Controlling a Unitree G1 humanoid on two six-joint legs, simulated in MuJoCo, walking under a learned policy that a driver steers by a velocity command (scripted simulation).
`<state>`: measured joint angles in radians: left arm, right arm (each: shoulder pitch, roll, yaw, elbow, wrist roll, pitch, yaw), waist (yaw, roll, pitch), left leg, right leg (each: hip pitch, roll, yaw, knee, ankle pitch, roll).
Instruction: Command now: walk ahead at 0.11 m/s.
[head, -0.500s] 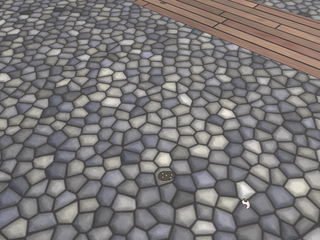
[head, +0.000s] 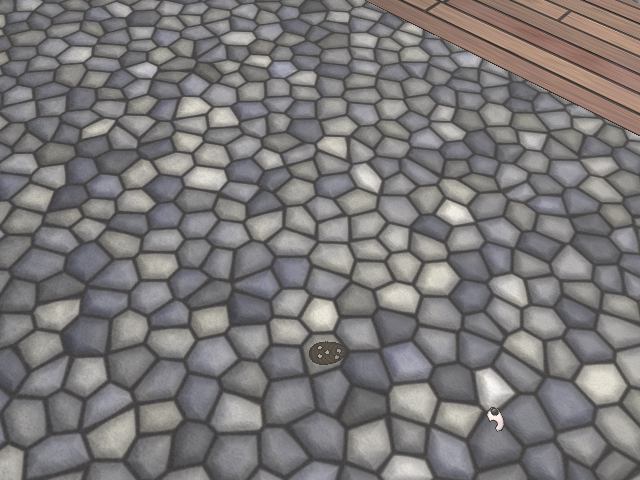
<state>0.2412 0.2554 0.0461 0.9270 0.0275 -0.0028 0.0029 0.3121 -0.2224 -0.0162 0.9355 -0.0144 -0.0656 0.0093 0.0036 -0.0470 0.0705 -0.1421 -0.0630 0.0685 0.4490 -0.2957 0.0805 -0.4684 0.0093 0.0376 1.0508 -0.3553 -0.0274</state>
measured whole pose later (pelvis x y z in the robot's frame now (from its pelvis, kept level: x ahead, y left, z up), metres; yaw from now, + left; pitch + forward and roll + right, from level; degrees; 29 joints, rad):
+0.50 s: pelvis +0.17 -0.03 -0.15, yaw +0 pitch +0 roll -1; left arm 0.19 0.15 0.02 1.00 0.01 -0.04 0.00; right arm 0.33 -0.22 -0.02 1.03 -0.03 0.01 -0.04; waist -0.05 0.07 0.07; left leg -0.57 -0.04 -0.03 1.69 -0.66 0.06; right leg -0.28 0.06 -0.07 0.43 -0.18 -0.09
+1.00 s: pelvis +0.21 +0.01 -0.14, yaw -1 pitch -1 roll -1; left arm 0.36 0.14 0.01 1.10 0.03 -0.01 0.01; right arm 0.27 -0.14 -0.01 1.07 -0.01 -0.02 -0.02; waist 0.02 -0.02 0.00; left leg -0.20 -0.03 0.02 0.45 -0.22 0.05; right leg -0.19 0.00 -0.04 0.42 -0.21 0.00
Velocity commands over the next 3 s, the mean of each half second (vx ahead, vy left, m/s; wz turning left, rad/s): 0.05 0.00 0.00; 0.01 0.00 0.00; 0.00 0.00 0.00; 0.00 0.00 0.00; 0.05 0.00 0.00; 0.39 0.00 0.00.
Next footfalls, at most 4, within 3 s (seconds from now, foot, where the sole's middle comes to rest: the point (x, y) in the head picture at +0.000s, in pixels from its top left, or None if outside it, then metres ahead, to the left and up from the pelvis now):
0.36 right None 0.26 -0.11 -0.92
0.72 left None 0.27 0.10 -0.92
2.76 right None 0.45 -0.12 -0.92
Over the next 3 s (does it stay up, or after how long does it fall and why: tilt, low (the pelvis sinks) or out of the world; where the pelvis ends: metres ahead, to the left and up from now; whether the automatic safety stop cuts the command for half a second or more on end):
stays up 0.45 -0.06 -0.14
